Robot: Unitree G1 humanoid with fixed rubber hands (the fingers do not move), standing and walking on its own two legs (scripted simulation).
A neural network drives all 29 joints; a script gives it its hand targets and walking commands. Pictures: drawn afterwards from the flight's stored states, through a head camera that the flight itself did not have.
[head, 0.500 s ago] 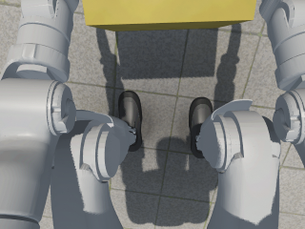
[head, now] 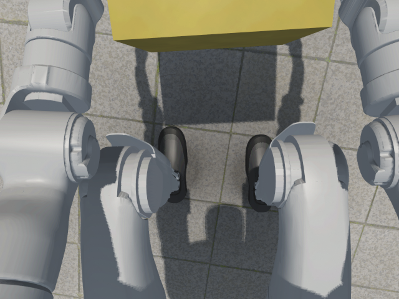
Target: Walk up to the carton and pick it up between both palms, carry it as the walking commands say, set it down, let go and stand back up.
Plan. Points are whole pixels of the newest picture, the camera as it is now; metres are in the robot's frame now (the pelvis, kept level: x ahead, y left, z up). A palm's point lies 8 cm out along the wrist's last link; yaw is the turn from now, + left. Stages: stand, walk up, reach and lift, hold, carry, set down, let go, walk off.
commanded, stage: reach and lift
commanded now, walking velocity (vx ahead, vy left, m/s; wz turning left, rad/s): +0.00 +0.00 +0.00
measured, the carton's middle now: out of the picture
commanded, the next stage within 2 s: none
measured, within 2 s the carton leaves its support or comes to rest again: neither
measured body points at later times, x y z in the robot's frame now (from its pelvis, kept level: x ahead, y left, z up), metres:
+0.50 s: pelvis -0.01 +0.01 +0.02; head +0.32 -0.02 +0.32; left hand +0.58 +0.15 -0.06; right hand +0.54 -0.22 -0.08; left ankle +0.17 +0.11 -0.34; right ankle +0.14 -0.12 -0.34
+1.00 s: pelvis -0.01 +0.01 +0.08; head +0.31 -0.02 +0.39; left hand +0.56 +0.15 +0.01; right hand +0.52 -0.22 -0.01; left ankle +0.17 +0.11 -0.34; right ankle +0.14 -0.12 -0.34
